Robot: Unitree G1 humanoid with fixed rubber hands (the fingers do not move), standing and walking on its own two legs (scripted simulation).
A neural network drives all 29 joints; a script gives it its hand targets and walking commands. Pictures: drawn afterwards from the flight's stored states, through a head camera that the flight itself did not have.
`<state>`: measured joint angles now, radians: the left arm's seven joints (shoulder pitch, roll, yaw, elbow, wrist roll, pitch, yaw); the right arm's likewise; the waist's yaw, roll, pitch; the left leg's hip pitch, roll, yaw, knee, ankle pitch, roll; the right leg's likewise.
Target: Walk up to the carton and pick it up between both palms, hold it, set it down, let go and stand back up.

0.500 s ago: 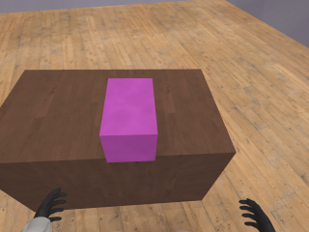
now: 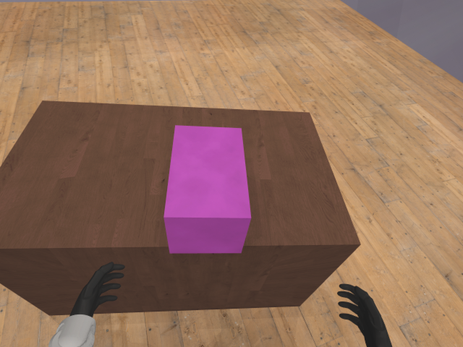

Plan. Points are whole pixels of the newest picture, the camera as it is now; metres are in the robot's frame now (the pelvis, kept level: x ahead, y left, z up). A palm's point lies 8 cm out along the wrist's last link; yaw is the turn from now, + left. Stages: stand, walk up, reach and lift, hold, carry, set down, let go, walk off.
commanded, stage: reach and lift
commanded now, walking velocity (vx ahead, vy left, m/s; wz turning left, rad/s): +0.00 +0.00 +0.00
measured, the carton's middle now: (207, 187) +0.50 +0.05 -0.10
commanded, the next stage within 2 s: none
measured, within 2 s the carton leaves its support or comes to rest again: neither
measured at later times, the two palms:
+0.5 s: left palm (118, 291) +0.22 +0.19 -0.03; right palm (361, 323) +0.17 -0.23 -0.03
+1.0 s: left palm (124, 266) +0.26 +0.19 -0.02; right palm (335, 260) +0.27 -0.20 -0.01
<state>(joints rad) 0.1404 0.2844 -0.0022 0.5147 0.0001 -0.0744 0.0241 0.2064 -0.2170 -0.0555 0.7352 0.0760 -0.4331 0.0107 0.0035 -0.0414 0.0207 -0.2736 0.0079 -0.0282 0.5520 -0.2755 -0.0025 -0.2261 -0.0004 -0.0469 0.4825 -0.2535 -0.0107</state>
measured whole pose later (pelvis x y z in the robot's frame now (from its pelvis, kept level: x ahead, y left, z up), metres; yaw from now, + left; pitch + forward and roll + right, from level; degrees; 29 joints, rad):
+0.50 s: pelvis +0.02 -0.01 +0.00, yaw +0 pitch +0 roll -1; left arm 0.19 0.19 -0.06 0.52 0.00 -0.45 0.04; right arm 0.24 -0.22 0.10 0.76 0.24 -0.68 0.03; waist 0.00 -0.03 0.02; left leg -0.23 0.01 -0.03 0.49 -0.27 0.00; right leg -0.19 0.00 -0.05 0.44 -0.26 -0.01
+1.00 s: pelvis +0.03 -0.02 +0.00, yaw +0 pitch +0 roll +0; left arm 0.02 0.19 -0.06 0.62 -0.10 -0.36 0.05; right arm -0.03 -0.18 0.12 0.71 0.16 -0.50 -0.04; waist 0.03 -0.03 0.01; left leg -0.21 0.01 -0.03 0.49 -0.28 -0.01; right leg -0.19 0.00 -0.05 0.47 -0.29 -0.01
